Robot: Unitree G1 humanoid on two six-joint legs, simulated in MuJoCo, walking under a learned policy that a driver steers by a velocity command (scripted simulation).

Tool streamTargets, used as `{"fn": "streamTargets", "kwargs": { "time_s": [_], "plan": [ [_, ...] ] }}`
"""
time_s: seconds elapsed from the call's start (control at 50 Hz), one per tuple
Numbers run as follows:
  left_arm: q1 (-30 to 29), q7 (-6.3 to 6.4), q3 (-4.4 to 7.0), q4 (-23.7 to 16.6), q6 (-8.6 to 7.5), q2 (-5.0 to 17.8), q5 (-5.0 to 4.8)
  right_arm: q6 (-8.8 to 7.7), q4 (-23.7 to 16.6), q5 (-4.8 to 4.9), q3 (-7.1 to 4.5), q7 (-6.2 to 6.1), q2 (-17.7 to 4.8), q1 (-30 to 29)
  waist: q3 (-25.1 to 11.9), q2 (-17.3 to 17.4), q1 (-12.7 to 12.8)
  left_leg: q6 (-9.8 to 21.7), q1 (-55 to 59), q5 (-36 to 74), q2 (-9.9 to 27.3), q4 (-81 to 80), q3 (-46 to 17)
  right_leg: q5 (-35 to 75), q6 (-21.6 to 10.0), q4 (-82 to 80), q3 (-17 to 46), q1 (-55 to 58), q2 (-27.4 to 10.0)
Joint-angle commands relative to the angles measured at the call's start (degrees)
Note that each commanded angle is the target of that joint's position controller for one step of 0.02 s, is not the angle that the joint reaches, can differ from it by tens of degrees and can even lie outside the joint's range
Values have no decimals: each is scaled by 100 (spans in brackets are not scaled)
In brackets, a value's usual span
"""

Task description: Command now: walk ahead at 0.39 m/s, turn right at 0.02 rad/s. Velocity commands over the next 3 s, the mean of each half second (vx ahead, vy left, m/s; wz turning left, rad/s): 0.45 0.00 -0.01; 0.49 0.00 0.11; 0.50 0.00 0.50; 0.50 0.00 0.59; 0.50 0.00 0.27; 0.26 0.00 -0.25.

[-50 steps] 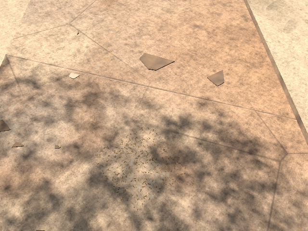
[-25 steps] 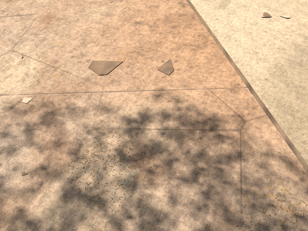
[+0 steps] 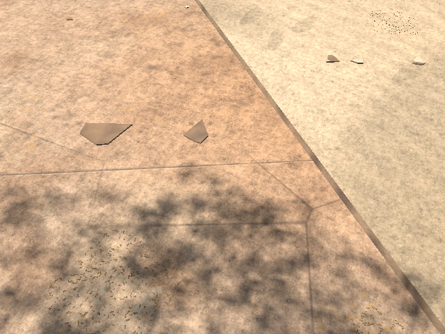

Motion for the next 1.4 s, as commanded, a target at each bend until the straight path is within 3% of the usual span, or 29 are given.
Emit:
{"fn": "streamTargets", "kwargs": {
  "time_s": [0.02,0.06,0.08,0.1,0.12,0.16,0.2,0.26,0.32,0.42,0.46,0.5,0.52,0.54,0.56,0.58,0.6,0.64,0.7,0.9,0.98,1.04,1.06,1.08,1.1,1.12,1.18,1.28,1.4],
  "plan": [
    [-455,-28,-16,-397,-197,234,-89,34,-307,62,-356,93,-1281,-197,614,541,143,1276,-126,-166,1387,-263,-1049,590,-202,-1760,-274,291,86],
    [-171,32,36,-329,-380,448,-152,94,-207,-89,-309,126,-1163,-206,458,583,359,1209,-769,352,1307,312,-1015,1505,-594,-1916,-258,1562,223],
    [827,142,345,-222,-279,1195,-770,163,-336,476,-383,62,-1282,-546,175,636,1053,627,-1552,2206,601,2111,-367,2177,-598,-1738,382,2765,-224],
    [1936,205,534,40,-159,2037,-662,50,-662,494,-218,2,-769,-549,-762,-1014,1260,-1,-3701,972,-168,4483,349,2845,-1376,-1724,2258,4853,-1521],
    [2220,205,412,102,-123,1572,-551,-71,-627,426,-177,-18,-631,-631,-745,-1096,1307,-118,-4696,-1718,-295,5605,-346,2973,-1832,-2309,3554,4805,-2115],
    [1548,191,168,12,-67,847,-407,-52,-722,518,-252,97,-889,-1129,99,-479,968,33,-5181,-1087,354,6227,-454,1724,-1601,-2614,2489,3799,-1805],
    [887,139,36,-52,-55,546,-406,43,-848,339,-265,158,-843,-1466,771,-467,664,7,-4891,-384,703,5655,-394,1485,-1407,-3280,1766,2593,-1477],
    [524,176,56,-38,-113,715,-374,150,-822,268,-213,190,-730,-1443,962,-290,371,-206,-4393,458,735,4892,-217,2020,-1279,-3718,950,1716,-1110],
    [596,251,107,72,-145,948,-418,82,-910,242,-117,230,-628,-2034,941,-228,551,-191,-3361,1775,464,3008,68,2346,-1030,-3795,203,1290,-680],
    [1163,251,203,413,-80,1237,-552,68,-1129,311,-212,325,-944,-2626,966,-274,672,136,-3273,1886,267,1772,-38,2708,-885,-3490,305,2628,-1213],
    [1140,272,236,451,7,1343,-514,82,-1067,279,-318,312,-1151,-2276,626,-474,431,323,-2720,1421,27,1741,122,4242,-736,-2830,265,3059,-1245],
    [1121,308,175,450,108,1231,-443,151,-665,277,-538,207,-1534,-770,-304,-470,-325,617,-582,1274,-205,1789,344,5206,-462,-846,-67,2552,-822],
    [1318,321,12,317,104,794,-271,200,-510,228,-643,119,-2016,160,-1167,471,-503,949,1263,1487,1027,2044,-1143,2941,-257,1219,-218,1136,-402],
    [2274,237,-183,303,-14,123,-393,159,-441,179,-622,207,-2216,131,-2071,1987,132,1903,2672,-399,2159,907,-4257,-1256,-1,3052,535,-739,637],
    [1645,187,-33,356,-131,835,-529,167,-530,234,-514,200,-1655,-46,-1683,1234,-177,1640,2324,-1307,1973,322,-4445,-1114,-52,3563,1001,-1334,330],
    [922,171,29,107,-181,1078,-638,168,-547,253,-446,174,-1458,-455,-713,832,-157,1395,1457,-1153,1822,235,-3477,-588,-106,3509,754,-1648,46],
    [593,219,-5,16,-206,1007,-573,159,-578,226,-411,166,-1390,-834,-255,218,55,1281,549,-529,1648,147,-2875,-48,-125,3186,612,-1473,-266],
    [665,250,23,25,-120,897,-450,91,-579,84,-356,179,-1179,-1187,81,349,447,1237,-599,389,1283,-123,-2094,473,-125,2739,648,-854,-595],
    [787,291,-15,60,56,677,-429,-34,-421,171,-365,178,-1173,-1168,259,421,615,1377,-1078,684,1168,-534,-1522,657,6,2268,571,-757,-698],
    [-1190,146,-121,-459,-134,458,-395,170,5,320,-472,1,-1570,-284,768,255,-25,1148,-519,1193,925,-395,-915,2579,341,-967,298,-940,-284],
    [-1342,16,-52,-550,-255,658,-442,294,70,341,-510,-56,-1603,-159,700,494,51,1022,-77,1098,1157,220,-1395,2025,187,-1610,404,-519,-94],
    [14,78,173,-195,-331,1107,-391,335,18,291,-448,-63,-1394,-304,-79,525,771,661,-482,1897,716,1761,-1234,1746,-230,-1884,324,1621,-108],
    [1068,143,284,-86,-324,1534,-292,317,-190,162,-303,-55,-997,-375,-1082,-201,1174,398,-1534,654,254,3588,-850,1797,-611,-1640,1429,3339,-1251],
    [1266,121,355,56,-248,1858,-269,204,-361,324,-190,-29,-588,413,-1696,-1896,758,73,-3664,-1913,-419,5365,-525,595,-1486,-2225,3919,4957,-2377],
    [1181,120,227,-19,-225,1241,-312,182,-233,465,-334,-44,-1223,135,-1315,-1204,994,36,-4298,-1694,-82,6055,-968,-479,-1406,-2623,4130,4640,-2250],
    [871,145,124,-45,-217,922,-338,198,-365,475,-432,-48,-1523,-432,-580,-768,1040,49,-4459,-1141,137,6158,-880,-386,-1153,-2699,3164,3950,-2040],
    [122,150,14,18,-219,598,-270,326,-480,368,-468,-20,-1275,-707,293,-650,566,-35,-3788,-198,623,5603,-800,990,-926,-3186,1576,2275,-1436],
    [111,196,138,247,-300,841,-288,514,-708,330,-414,13,-950,-988,609,-358,450,-195,-3873,451,711,4778,-697,2175,-1044,-3593,417,1932,-1402],
    [352,271,232,424,-174,1159,-355,448,-1033,323,-324,230,-815,-1984,860,-219,798,-69,-3595,1603,593,2957,-184,2313,-852,-3610,-566,2284,-1334]
  ]
}}
Next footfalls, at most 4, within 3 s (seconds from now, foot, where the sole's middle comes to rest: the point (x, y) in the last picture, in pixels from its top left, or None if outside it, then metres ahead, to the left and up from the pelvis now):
0.06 right None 0.08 -0.13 -0.78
0.50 left None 0.45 0.11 -0.78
1.04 right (246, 277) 0.73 -0.11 -0.78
1.56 left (146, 235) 0.91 0.23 -0.78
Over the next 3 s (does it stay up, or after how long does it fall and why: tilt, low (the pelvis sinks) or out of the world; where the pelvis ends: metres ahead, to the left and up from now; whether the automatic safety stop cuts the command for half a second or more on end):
stays up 1.33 0.52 -0.01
